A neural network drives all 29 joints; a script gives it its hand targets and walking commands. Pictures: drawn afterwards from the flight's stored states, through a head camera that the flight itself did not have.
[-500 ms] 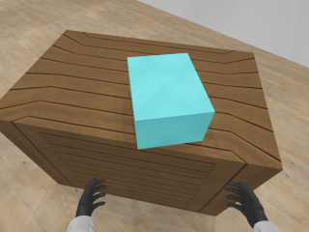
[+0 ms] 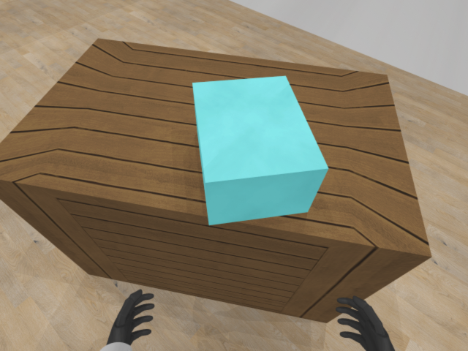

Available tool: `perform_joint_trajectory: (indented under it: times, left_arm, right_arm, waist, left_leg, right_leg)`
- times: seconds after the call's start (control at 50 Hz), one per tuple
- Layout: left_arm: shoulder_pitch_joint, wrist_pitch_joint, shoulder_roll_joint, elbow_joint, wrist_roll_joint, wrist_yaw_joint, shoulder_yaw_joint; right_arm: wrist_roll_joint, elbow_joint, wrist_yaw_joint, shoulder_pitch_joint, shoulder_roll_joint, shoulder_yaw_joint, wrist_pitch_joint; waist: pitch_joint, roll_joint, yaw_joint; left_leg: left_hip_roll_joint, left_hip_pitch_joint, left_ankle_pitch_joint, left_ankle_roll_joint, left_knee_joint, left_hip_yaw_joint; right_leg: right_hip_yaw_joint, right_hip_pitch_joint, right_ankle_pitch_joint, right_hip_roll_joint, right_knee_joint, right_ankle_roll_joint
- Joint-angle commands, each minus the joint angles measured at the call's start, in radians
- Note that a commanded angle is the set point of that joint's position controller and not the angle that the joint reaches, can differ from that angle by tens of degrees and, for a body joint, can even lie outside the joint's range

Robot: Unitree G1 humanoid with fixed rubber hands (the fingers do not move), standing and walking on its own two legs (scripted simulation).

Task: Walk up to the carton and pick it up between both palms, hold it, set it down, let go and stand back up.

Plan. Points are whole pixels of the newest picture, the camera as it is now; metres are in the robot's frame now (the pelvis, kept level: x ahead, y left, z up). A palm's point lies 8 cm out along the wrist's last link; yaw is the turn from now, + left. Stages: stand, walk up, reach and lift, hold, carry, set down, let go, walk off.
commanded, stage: stand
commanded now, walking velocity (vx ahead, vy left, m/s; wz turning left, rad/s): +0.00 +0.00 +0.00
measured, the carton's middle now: (249, 146) +0.52 +0.00 +0.01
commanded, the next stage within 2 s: none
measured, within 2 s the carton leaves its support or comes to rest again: neither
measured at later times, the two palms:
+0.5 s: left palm out of the picture +0.14 +0.29 -0.12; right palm (403, 336) +0.18 -0.26 -0.08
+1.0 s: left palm out of the picture +0.13 +0.28 -0.10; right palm (405, 339) +0.17 -0.27 -0.08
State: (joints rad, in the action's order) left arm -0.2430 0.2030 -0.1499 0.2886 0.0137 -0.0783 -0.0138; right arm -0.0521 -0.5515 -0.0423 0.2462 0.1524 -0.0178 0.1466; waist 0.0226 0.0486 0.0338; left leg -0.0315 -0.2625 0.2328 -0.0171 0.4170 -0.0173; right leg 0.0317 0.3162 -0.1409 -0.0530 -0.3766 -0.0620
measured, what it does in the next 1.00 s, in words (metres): stands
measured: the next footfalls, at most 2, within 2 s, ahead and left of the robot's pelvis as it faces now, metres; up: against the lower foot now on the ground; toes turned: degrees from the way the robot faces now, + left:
none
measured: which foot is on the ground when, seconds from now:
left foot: down 0.00-1.00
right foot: down 0.00-1.00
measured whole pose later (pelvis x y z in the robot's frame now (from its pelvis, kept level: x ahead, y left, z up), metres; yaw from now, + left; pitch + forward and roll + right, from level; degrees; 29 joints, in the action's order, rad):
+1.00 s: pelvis +0.02 +0.00 -0.01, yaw +0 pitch +2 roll +0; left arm -0.24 0.00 -0.30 0.68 0.01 0.00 0.07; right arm 0.03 -0.59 -0.01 0.25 0.32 -0.03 0.03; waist -0.03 0.01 0.03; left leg -0.03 -0.25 0.35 -0.02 0.57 -0.02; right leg 0.03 0.32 -0.28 -0.05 -0.56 -0.05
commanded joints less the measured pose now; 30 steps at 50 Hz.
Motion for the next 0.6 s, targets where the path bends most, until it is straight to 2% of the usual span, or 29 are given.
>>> perform_joint_trajectory:
  times: [0.0,0.02,0.04,0.06,0.08,0.1,0.12,0.14,0.16,0.18,0.28,0.3,0.32,0.34,0.4,0.48,0.52,0.54,0.56,0.58]
  left_arm:
    - [0.054,-0.184,-0.307,0.194,-0.087,0.048,0.135]
    - [0.054,-0.198,-0.295,0.200,-0.081,0.058,0.132]
    - [0.051,-0.208,-0.300,0.213,-0.080,0.065,0.130]
    - [0.071,-0.216,-0.315,0.228,-0.088,0.072,0.132]
    - [0.080,-0.221,-0.313,0.235,-0.082,0.078,0.134]
    - [0.097,-0.226,-0.313,0.242,-0.082,0.083,0.136]
    - [0.096,-0.227,-0.318,0.264,-0.081,0.086,0.135]
    - [0.122,-0.233,-0.328,0.278,-0.082,0.092,0.138]
    - [0.112,-0.238,-0.319,0.292,-0.077,0.092,0.135]
    - [0.092,-0.236,-0.307,0.306,-0.072,0.092,0.134]
    - [0.064,-0.248,-0.332,0.365,-0.069,0.091,0.134]
    - [0.057,-0.249,-0.366,0.369,-0.070,0.091,0.146]
    - [0.043,-0.251,-0.348,0.370,-0.069,0.090,0.144]
    - [0.058,-0.249,-0.370,0.374,-0.071,0.089,0.148]
    - [0.067,-0.248,-0.368,0.380,-0.068,0.092,0.150]
    - [0.036,-0.248,-0.376,0.391,-0.071,0.088,0.150]
    - [0.052,-0.253,-0.366,0.382,-0.069,0.087,0.142]
    - [0.048,-0.256,-0.360,0.385,-0.067,0.088,0.140]
    - [0.030,-0.257,-0.354,0.389,-0.068,0.088,0.144]
    - [0.041,-0.259,-0.353,0.394,-0.068,0.088,0.135]
  right_arm:
    - [0.125,-0.027,0.036,-0.035,0.348,-0.099,-0.030]
    - [0.122,-0.012,0.038,-0.045,0.336,-0.097,-0.039]
    - [0.113,-0.017,0.038,-0.026,0.332,-0.095,-0.046]
    - [0.113,-0.021,0.036,-0.010,0.330,-0.095,-0.053]
    - [0.107,-0.018,0.036,-0.006,0.320,-0.089,-0.055]
    - [0.106,-0.013,0.038,-0.004,0.320,-0.089,-0.054]
    - [0.111,-0.007,0.039,-0.014,0.331,-0.088,-0.055]
    - [0.101,-0.019,0.036,-0.004,0.325,-0.082,-0.060]
    - [0.100,-0.023,0.038,0.001,0.334,-0.087,-0.064]
    - [0.102,-0.018,0.037,-0.011,0.351,-0.083,-0.064]
    - [0.090,-0.015,0.045,-0.024,0.371,-0.082,-0.077]
    - [0.091,-0.013,0.048,-0.002,0.382,-0.082,-0.080]
    - [0.088,-0.002,0.049,-0.009,0.385,-0.083,-0.084]
    - [0.088,-0.005,0.049,-0.020,0.370,-0.081,-0.086]
    - [0.082,-0.012,0.047,0.005,0.404,-0.089,-0.087]
    - [0.080,-0.007,0.049,0.009,0.385,-0.091,-0.097]
    - [0.084,-0.008,0.049,0.007,0.378,-0.087,-0.092]
    - [0.081,-0.017,0.048,0.023,0.389,-0.092,-0.090]
    - [0.080,-0.014,0.048,0.032,0.389,-0.091,-0.092]
    - [0.077,-0.018,0.050,0.033,0.385,-0.089,-0.095]
  waist:
    - [-0.272,-0.028,0.010]
    - [-0.254,-0.048,0.018]
    - [-0.206,-0.068,0.008]
    - [-0.154,-0.043,-0.011]
    - [-0.105,-0.047,-0.006]
    - [-0.134,-0.046,-0.013]
    - [-0.129,-0.068,-0.011]
    - [-0.147,-0.089,-0.023]
    - [-0.175,-0.092,-0.015]
    - [-0.186,-0.127,0.001]
    - [-0.249,-0.134,-0.006]
    - [-0.267,-0.101,-0.011]
    - [-0.291,-0.109,0.002]
    - [-0.287,-0.092,-0.004]
    - [-0.302,-0.121,-0.014]
    - [-0.299,-0.104,-0.016]
    - [-0.304,-0.103,-0.015]
    - [-0.305,-0.113,-0.022]
    - [-0.316,-0.146,-0.016]
    - [-0.290,-0.114,-0.028]
  left_leg:
    - [-0.064,0.057,-0.055,0.057,0.061,0.081]
    - [-0.070,0.024,-0.016,0.063,0.052,0.100]
    - [-0.065,0.000,0.052,0.058,0.043,0.099]
    - [-0.053,-0.020,0.102,0.053,0.046,0.090]
    - [-0.054,-0.031,0.122,0.061,0.051,0.096]
    - [-0.054,0.001,0.114,0.065,0.060,0.099]
    - [-0.051,0.021,0.082,0.066,0.068,0.094]
    - [-0.059,0.028,0.053,0.066,0.070,0.102]
    - [-0.068,0.054,0.022,0.069,0.064,0.109]
    - [-0.085,0.060,-0.013,0.078,0.058,0.134]
    - [-0.090,0.130,-0.255,0.060,0.109,0.104]
    - [-0.078,0.133,-0.297,0.060,0.125,0.100]
    - [-0.080,0.138,-0.302,0.057,0.136,0.096]
    - [-0.076,0.129,-0.288,0.056,0.128,0.092]
    - [-0.085,0.173,-0.379,0.048,0.131,0.083]
    - [-0.074,0.161,-0.324,0.053,0.115,0.087]
    - [-0.077,0.163,-0.374,0.053,0.129,0.083]
    - [-0.082,0.185,-0.394,0.051,0.124,0.075]
    - [-0.080,0.183,-0.387,0.050,0.124,0.079]
    - [-0.081,0.179,-0.387,0.049,0.121,0.073]
  right_leg:
    - [-0.119,-0.201,-0.043,0.133,-0.093,0.024]
    - [-0.130,-0.184,-0.089,0.146,-0.079,0.016]
    - [-0.147,-0.146,-0.157,0.150,-0.060,0.013]
    - [-0.156,-0.108,-0.230,0.156,-0.039,0.014]
    - [-0.186,-0.060,-0.266,0.163,-0.021,0.005]
    - [-0.183,-0.049,-0.269,0.162,-0.032,0.000]
    - [-0.177,-0.032,-0.251,0.157,-0.031,0.000]
    - [-0.169,-0.054,-0.226,0.156,-0.048,0.002]
    - [-0.148,-0.069,-0.184,0.139,-0.073,0.008]
    - [-0.139,-0.080,-0.110,0.137,-0.100,0.009]
    - [-0.129,-0.149,0.174,0.152,-0.136,0.003]
    - [-0.127,-0.181,0.232,0.153,-0.149,0.002]
    - [-0.141,-0.203,0.266,0.165,-0.149,-0.003]
    - [-0.135,-0.210,0.283,0.161,-0.152,0.000]
    - [-0.124,-0.194,0.332,0.153,-0.158,-0.008]
    - [-0.136,-0.225,0.341,0.163,-0.167,-0.005]
    - [-0.131,-0.219,0.368,0.164,-0.163,-0.013]
    - [-0.119,-0.198,0.358,0.155,-0.163,-0.009]
    - [-0.125,-0.222,0.354,0.163,-0.158,-0.009]
    - [-0.124,-0.204,0.361,0.156,-0.165,-0.009]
